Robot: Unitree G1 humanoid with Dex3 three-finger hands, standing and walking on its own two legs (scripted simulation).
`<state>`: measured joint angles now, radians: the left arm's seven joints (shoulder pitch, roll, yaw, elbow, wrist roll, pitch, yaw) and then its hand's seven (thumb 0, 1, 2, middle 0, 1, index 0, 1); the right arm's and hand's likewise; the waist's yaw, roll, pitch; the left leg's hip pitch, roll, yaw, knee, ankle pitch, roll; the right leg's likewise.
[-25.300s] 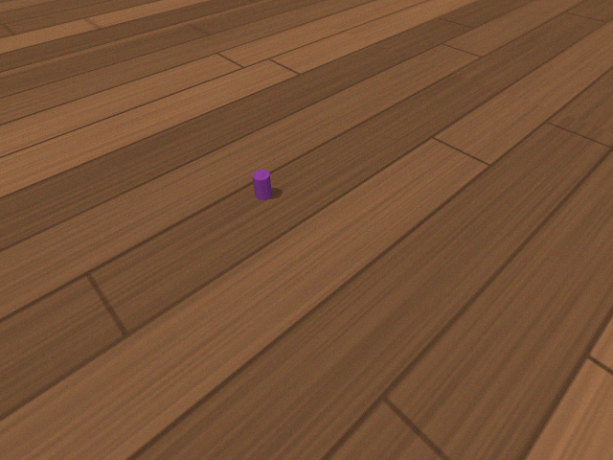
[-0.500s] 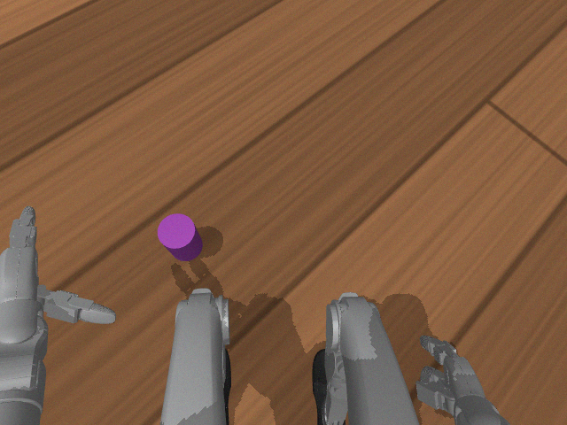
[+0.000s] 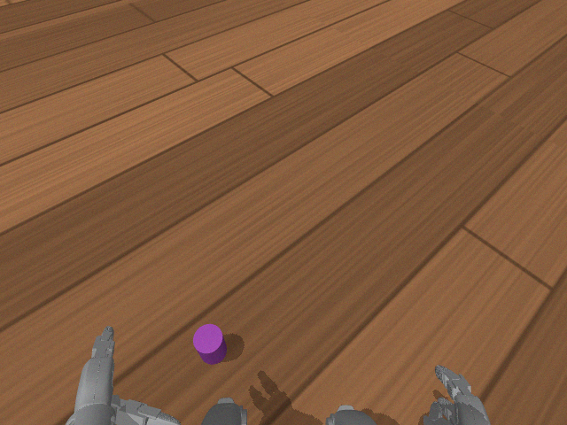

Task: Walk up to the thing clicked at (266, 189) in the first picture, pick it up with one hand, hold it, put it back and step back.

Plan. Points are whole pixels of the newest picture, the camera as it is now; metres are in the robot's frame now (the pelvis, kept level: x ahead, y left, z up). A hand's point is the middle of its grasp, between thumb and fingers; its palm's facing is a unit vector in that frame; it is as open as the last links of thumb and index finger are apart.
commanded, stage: home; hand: left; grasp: from the side
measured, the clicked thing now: (210, 344) +0.42 +0.21 -0.62
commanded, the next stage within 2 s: stand in 1.82 s
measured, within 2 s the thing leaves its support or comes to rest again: neither
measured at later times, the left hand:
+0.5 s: hand (141, 414) +0.17 +0.19 -0.02, palm faces +0.14 -0.95 -0.29, open 17.5 cm
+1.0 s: hand (149, 418) +0.16 +0.18 -0.01, palm faces +0.12 -0.95 -0.29, open 17.3 cm
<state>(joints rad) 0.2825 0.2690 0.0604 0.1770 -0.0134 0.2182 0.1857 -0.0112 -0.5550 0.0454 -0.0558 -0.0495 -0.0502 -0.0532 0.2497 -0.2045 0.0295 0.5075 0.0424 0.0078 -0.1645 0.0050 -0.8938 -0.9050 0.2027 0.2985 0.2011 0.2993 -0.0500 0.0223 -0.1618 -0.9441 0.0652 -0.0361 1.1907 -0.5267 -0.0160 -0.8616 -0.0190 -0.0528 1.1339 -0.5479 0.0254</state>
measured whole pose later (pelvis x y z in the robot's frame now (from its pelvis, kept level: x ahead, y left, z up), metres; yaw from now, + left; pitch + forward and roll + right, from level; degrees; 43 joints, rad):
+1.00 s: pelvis +0.00 -0.01 +0.04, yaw +1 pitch +6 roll -2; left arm 0.45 0.20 -0.01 0.03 -0.01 0.25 0.14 -0.01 -0.50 0.08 -0.06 -0.06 -0.05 -0.06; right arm 0.28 -0.21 0.03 0.52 0.01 -0.13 -0.18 0.01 -0.89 -0.91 0.20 0.30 0.20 0.30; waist -0.02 0.03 -0.10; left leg -0.63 0.06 -0.02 0.94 -0.42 -0.03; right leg -0.56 -0.02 -0.05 0.90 -0.45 0.02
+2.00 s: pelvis +0.00 +0.00 +0.04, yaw +1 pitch +7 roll -2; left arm 0.45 0.20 0.00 0.04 -0.01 0.23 0.14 -0.01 -0.48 0.10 -0.08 -0.09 -0.07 -0.09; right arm 0.27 -0.21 0.02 0.53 0.00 -0.14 -0.18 0.01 -0.90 -0.90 0.20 0.30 0.20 0.30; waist -0.02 0.03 -0.09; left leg -0.62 0.06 -0.01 0.93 -0.43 -0.02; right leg -0.55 -0.02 -0.04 0.89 -0.46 0.02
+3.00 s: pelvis -0.01 +0.01 +0.10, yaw +2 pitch -4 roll +0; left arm 0.19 0.33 0.00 1.09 0.03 -0.01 0.02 0.01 0.91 0.90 -0.20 -0.30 -0.20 -0.30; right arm 0.15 -0.30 -0.02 1.10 -0.03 0.00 0.00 0.00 -0.90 -0.90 0.20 0.30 0.20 0.30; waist 0.01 0.00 0.05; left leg -0.17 -0.01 0.01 0.43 -0.18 0.02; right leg -0.11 -0.08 -0.04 0.41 -0.22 0.06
